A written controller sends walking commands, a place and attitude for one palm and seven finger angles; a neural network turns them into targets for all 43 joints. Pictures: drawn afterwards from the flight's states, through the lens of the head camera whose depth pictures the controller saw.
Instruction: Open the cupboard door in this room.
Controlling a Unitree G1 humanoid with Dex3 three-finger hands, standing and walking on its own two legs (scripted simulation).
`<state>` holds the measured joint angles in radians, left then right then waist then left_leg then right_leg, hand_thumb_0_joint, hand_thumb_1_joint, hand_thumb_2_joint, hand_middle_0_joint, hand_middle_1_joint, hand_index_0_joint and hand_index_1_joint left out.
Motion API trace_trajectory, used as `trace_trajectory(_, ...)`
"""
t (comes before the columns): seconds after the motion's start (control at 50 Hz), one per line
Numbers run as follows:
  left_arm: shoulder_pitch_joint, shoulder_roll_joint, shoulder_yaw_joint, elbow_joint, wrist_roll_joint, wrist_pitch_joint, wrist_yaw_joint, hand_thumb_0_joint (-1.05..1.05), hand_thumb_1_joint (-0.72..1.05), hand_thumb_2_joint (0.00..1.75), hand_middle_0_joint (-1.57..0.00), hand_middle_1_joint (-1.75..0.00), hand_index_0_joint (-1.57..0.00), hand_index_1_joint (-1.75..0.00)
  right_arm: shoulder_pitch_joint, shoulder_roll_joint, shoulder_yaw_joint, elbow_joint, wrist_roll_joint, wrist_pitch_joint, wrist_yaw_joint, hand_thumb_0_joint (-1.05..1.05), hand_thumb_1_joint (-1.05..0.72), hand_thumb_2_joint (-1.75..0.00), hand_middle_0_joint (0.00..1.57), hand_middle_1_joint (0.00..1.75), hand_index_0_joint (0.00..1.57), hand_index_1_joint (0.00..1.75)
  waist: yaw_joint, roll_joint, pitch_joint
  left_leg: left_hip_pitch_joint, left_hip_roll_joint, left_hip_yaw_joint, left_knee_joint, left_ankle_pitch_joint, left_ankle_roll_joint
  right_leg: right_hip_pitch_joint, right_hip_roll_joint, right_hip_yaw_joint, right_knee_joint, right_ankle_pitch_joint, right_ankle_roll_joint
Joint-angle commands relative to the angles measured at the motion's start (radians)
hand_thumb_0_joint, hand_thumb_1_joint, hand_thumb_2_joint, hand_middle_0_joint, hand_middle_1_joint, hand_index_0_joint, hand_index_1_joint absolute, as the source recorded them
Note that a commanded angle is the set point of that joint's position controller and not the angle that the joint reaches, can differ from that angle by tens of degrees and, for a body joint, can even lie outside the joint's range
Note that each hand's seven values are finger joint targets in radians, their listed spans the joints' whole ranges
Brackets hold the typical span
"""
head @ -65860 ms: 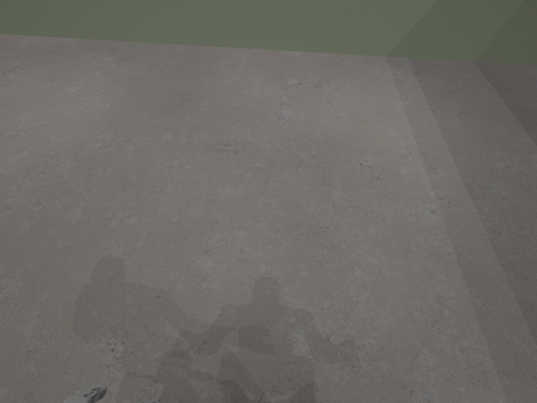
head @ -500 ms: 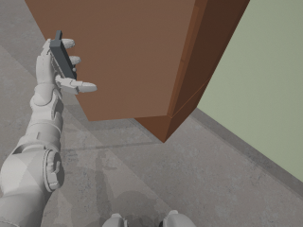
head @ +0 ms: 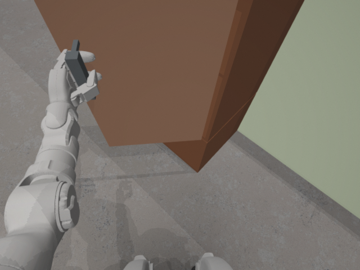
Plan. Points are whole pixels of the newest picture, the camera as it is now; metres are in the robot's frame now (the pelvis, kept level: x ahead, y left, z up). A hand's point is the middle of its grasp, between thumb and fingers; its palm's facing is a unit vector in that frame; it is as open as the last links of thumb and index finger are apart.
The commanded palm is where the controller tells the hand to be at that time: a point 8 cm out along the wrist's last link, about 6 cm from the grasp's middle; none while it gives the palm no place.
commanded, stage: close the thumb around the handle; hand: left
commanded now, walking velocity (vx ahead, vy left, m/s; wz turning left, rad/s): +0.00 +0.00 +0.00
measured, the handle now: (83, 70) +0.54 +0.20 +0.09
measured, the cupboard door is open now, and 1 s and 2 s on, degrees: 49 81 91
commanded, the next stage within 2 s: pull the door open along its arc in 0.08 s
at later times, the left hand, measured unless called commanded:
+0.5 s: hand (93, 96) +0.47 +0.17 +0.09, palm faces +0.07 -1.00 -0.01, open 5.9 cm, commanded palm +0.40 +0.21 +0.09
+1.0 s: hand (132, 153) +0.33 +0.08 +0.10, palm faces +0.41 -0.91 +0.03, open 6.3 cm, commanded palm +0.26 +0.13 +0.09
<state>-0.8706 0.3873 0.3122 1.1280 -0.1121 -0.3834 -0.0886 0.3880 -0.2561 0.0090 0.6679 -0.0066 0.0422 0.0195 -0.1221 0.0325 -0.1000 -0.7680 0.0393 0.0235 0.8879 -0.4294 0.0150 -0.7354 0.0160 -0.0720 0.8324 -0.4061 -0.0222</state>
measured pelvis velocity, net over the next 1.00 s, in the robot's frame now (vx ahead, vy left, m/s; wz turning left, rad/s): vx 0.01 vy -0.02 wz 0.01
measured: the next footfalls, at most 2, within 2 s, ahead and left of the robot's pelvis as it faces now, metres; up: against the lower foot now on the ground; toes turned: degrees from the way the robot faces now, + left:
none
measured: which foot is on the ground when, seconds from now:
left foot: down 0.00-1.00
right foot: down 0.00-1.00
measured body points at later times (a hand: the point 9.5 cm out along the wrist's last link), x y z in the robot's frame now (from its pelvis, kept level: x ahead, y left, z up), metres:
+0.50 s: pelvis +0.00 +0.00 +0.01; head +0.09 +0.00 +0.45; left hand +0.46 +0.22 +0.09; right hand +0.01 -0.26 -0.11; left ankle -0.01 +0.11 -0.69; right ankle -0.01 -0.11 -0.69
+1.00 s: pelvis +0.01 -0.02 +0.02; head +0.03 -0.03 +0.47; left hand +0.30 +0.12 +0.10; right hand +0.20 -0.23 -0.07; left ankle -0.01 +0.11 -0.69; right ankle -0.01 -0.11 -0.69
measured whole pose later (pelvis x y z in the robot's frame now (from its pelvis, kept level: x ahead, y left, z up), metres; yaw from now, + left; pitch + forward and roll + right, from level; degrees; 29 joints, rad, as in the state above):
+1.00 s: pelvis +0.01 -0.02 +0.02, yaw +1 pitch +7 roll +0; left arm 0.01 -0.10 -0.10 0.09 0.02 -0.08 0.52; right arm 0.15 -0.17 0.02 0.53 -0.05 0.07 0.02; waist -0.01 0.03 -0.10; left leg -0.45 0.03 0.03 0.73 -0.40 -0.01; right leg -0.44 0.01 -0.06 0.73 -0.41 -0.04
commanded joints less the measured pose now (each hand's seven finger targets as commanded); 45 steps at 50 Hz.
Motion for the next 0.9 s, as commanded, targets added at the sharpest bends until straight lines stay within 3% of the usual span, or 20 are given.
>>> trace_trajectory(0.0, -0.479, 0.163, -0.003, -0.224, 0.008, -0.073, -0.031, 0.0, 0.9, 0.9, -0.4, -1.35, -0.4, -1.35, 0.154, -0.17, -0.059, -0.053, -0.001, -0.015, -0.017, 0.0, -0.9, -0.9, 0.2, 0.3, 0.2, 0.3, -0.041, 0.057, -0.45, 0.354, -0.024, -0.061, -0.063, 0.453, 0.008, 0.134, 0.039, 0.035, -0.069, 0.423, 0.004)
trace_trajectory(0.02, -0.489, 0.144, -0.025, -0.212, 0.009, -0.071, -0.032, 0.0, 0.9, 0.9, -0.4, -1.35, -0.4, -1.35, 0.155, -0.17, -0.057, -0.052, 0.0, -0.014, -0.019, 0.0, -0.9, -0.9, 0.2, 0.3, 0.2, 0.3, -0.057, 0.064, -0.43, 0.36, -0.022, -0.061, -0.063, 0.452, 0.01, 0.115, 0.039, 0.034, -0.071, 0.418, 0.004)
trace_trajectory(0.04, -0.514, 0.146, -0.026, -0.227, 0.009, -0.074, -0.033, 0.0, 0.9, 0.9, -0.4, -1.35, -0.4, -1.35, 0.152, -0.168, -0.057, -0.049, 0.0, -0.015, -0.02, 0.0, -0.9, -0.9, 0.2, 0.3, 0.2, 0.3, -0.058, 0.086, -0.429, 0.362, -0.021, -0.061, -0.061, 0.444, 0.008, 0.1, 0.037, 0.035, -0.071, 0.407, 0.006)
trace_trajectory(0.1, -0.491, 0.185, 0.01, -0.204, 0.009, -0.069, -0.031, 0.0, 0.9, 0.9, -0.4, -1.35, -0.4, -1.35, 0.155, -0.173, -0.057, -0.05, -0.001, -0.015, -0.021, 0.0, -0.9, -0.9, 0.2, 0.3, 0.2, 0.3, -0.049, 0.045, -0.43, 0.325, -0.026, -0.056, -0.064, 0.413, 0.012, 0.133, 0.037, 0.041, -0.076, 0.404, 0.006)
trace_trajectory(0.14, -0.52, 0.172, -0.007, -0.224, 0.01, -0.076, -0.035, 0.0, 0.9, 0.9, -0.4, -1.35, -0.4, -1.35, 0.154, -0.17, -0.054, -0.051, -0.002, -0.017, -0.021, 0.0, -0.9, -0.9, 0.2, 0.3, 0.2, 0.3, -0.051, 0.095, -0.449, 0.349, -0.027, -0.058, -0.063, 0.429, 0.01, 0.126, 0.036, 0.041, -0.072, 0.412, 0.005)
trace_trajectory(0.16, -0.497, 0.19, 0.012, -0.221, 0.012, -0.078, -0.034, 0.0, 0.9, 0.9, -0.4, -1.35, -0.4, -1.35, 0.159, -0.172, -0.056, -0.052, -0.002, -0.016, -0.021, 0.0, -0.9, -0.9, 0.2, 0.3, 0.2, 0.3, -0.041, 0.081, -0.464, 0.357, -0.025, -0.064, -0.062, 0.448, 0.008, 0.132, 0.037, 0.038, -0.067, 0.415, 0.003)
trace_trajectory(0.2, -0.451, 0.29, 0.084, -0.212, 0.018, -0.076, -0.038, 0.0, 0.9, 0.9, -0.4, -1.35, -0.4, -1.35, 0.159, -0.179, -0.052, -0.064, -0.002, -0.01, -0.025, 0.0, -0.9, -0.9, 0.2, 0.3, 0.2, 0.3, -0.019, 0.066, -0.473, 0.314, -0.03, -0.048, -0.064, 0.439, 0.014, 0.186, 0.035, 0.052, -0.067, 0.443, 0.006)
trace_trajectory(0.34, -0.245, 0.229, 0.073, -0.332, -0.026, -0.077, -0.066, 0.0, 0.9, 0.9, -0.4, -1.35, -0.4, -1.35, 0.123, -0.166, -0.055, -0.119, 0.01, -0.006, -0.022, 0.0, -0.9, -0.9, 0.2, 0.3, 0.2, 0.3, 0.029, 0.072, -0.487, 0.334, -0.029, -0.027, -0.087, 0.484, 0.013, 0.256, 0.039, 0.047, -0.072, 0.499, 0.003)
trace_trajectory(0.4, -0.111, 0.185, 0.055, -0.415, -0.043, -0.061, -0.065, 0.0, 0.9, 0.9, -0.4, -1.35, -0.4, -1.35, 0.102, -0.16, -0.062, -0.144, 0.019, -0.007, -0.019, 0.0, -0.9, -0.9, 0.2, 0.3, 0.2, 0.3, 0.047, 0.027, -0.466, 0.333, -0.026, -0.014, -0.105, 0.498, 0.017, 0.3, 0.039, 0.044, -0.083, 0.532, 0.003)
trace_trajectory(0.44, 0.002, 0.165, 0.051, -0.492, -0.057, -0.051, -0.062, 0.0, 0.9, 0.9, -0.4, -1.35, -0.4, -1.35, 0.085, -0.155, -0.061, -0.161, 0.025, -0.011, -0.015, 0.0, -0.9, -0.9, 0.2, 0.3, 0.2, 0.3, 0.072, 0.044, -0.464, 0.346, -0.026, -0.009, -0.114, 0.544, 0.017, 0.331, 0.037, 0.045, -0.085, 0.569, 0.001)
trace_trajectory(0.48, 0.126, 0.117, 0.03, -0.564, -0.074, -0.031, -0.058, 0.0, 0.9, 0.9, -0.4, -1.35, -0.4, -1.35, 0.059, -0.147, -0.063, -0.179, 0.03, -0.018, -0.012, 0.0, -0.9, -0.9, 0.2, 0.3, 0.2, 0.3, 0.085, 0.01, -0.416, 0.332, -0.026, 0.002, -0.134, 0.527, 0.019, 0.352, 0.035, 0.043, -0.1, 0.572, 0.004)
trace_trajectory(0.54, 0.307, 0.077, 0.009, -0.757, -0.089, -0.017, -0.045, 0.0, 0.9, 0.9, -0.4, -1.35, -0.4, -1.35, 0.017, -0.134, -0.066, -0.209, 0.036, -0.036, -0.006, 0.0, -0.9, -0.9, 0.2, 0.3, 0.2, 0.3, 0.115, 0.021, -0.429, 0.357, -0.026, 0.011, -0.153, 0.575, 0.019, 0.411, 0.026, 0.044, -0.101, 0.616, 0.003)
trace_trajectory(0.58, 0.438, 0.029, -0.016, -0.856, -0.102, 0.002, -0.035, 0.0, 0.9, 0.9, -0.4, -1.35, -0.4, -1.35, -0.015, -0.125, -0.064, -0.226, 0.04, -0.048, -0.004, 0.0, -0.9, -0.9, 0.2, 0.3, 0.2, 0.3, 0.123, 0.009, -0.385, 0.367, -0.024, 0.017, -0.168, 0.581, 0.017, 0.416, 0.023, 0.041, -0.111, 0.626, 0.008)
trace_trajectory(0.6, 0.467, 0.012, 0.059, -0.932, -0.142, 0.016, 0.046, 0.0, 0.9, 0.9, -0.4, -1.35, -0.4, -1.35, -0.044, -0.105, -0.065, -0.231, 0.038, -0.056, -0.003, 0.0, -0.9, -0.9, 0.2, 0.3, 0.2, 0.3, 0.171, -0.015, -0.379, 0.35, -0.028, 0.022, -0.178, 0.566, 0.009, 0.438, 0.024, 0.03, -0.123, 0.61, 0.009)
trace_trajectory(0.64, 0.583, -0.036, 0.035, -1.006, -0.112, 0.045, 0.155, 0.0, 0.9, 0.9, -0.4, -1.35, -0.4, -1.35, -0.078, -0.095, -0.06, -0.24, 0.031, -0.065, 0.002, 0.0, -0.9, -0.9, 0.2, 0.3, 0.2, 0.3, 0.17, -0.036, -0.332, 0.341, -0.029, 0.021, -0.194, 0.543, 0.003, 0.453, 0.019, 0.023, -0.123, 0.598, 0.008)
trace_trajectory(0.66, 0.656, -0.071, 0.0, -1.036, -0.086, 0.061, 0.193, 0.0, 0.9, 0.9, -0.4, -1.35, -0.4, -1.35, -0.092, -0.089, -0.056, -0.243, 0.028, -0.066, 0.006, 0.0, -0.9, -0.9, 0.2, 0.3, 0.2, 0.3, 0.174, -0.012, -0.307, 0.344, -0.031, 0.024, -0.2, 0.538, -0.001, 0.454, 0.016, 0.024, -0.125, 0.59, 0.007)
trace_trajectory(0.72, 0.7, -0.125, -0.034, -1.128, -0.029, 0.096, 0.338, 0.0, 0.9, 0.9, -0.4, -1.35, -0.4, -1.35, -0.137, -0.077, -0.053, -0.249, 0.005, -0.06, 0.005, 0.0, -0.9, -0.9, 0.2, 0.3, 0.2, 0.3, 0.171, -0.074, -0.27, 0.355, -0.03, 0.02, -0.208, 0.489, -0.003, 0.458, 0.008, 0.022, -0.141, 0.552, 0.007)
trace_trajectory(0.8, 0.705, -0.256, -0.158, -1.207, 0.061, 0.145, 0.503, 0.0, 0.9, 0.9, -0.4, -1.35, -0.4, -1.35, -0.198, -0.048, -0.04, -0.253, -0.02, -0.039, -0.003, 0.0, -0.9, -0.9, 0.2, 0.3, 0.2, 0.3, 0.167, -0.039, -0.232, 0.374, -0.034, 0.016, -0.218, 0.436, -0.01, 0.45, -0.008, 0.028, -0.156, 0.492, 0.003)
trace_trajectory(0.82, 0.717, -0.272, -0.178, -1.211, 0.087, 0.16, 0.541, 0.0, 0.9, 0.9, -0.4, -1.35, -0.4, -1.35, -0.205, -0.046, -0.041, -0.253, -0.026, -0.031, -0.006, 0.0, -0.9, -0.9, 0.2, 0.3, 0.2, 0.3, 0.156, -0.08, -0.226, 0.375, -0.034, 0.012, -0.214, 0.414, -0.006, 0.451, -0.009, 0.032, -0.17, 0.472, 0.005)
trace_trajectory(0.88, 0.728, -0.363, -0.27, -1.279, 0.137, 0.199, 0.629, 0.0, 0.9, 0.9, -0.4, -1.35, -0.4, -1.35, -0.237, -0.027, -0.036, -0.259, -0.038, -0.014, -0.011, 0.0, -0.9, -0.9, 0.2, 0.3, 0.2, 0.3, 0.152, -0.059, -0.237, 0.399, -0.036, 0.01, -0.211, 0.411, -0.008, 0.464, -0.019, 0.036, -0.178, 0.479, 0.004)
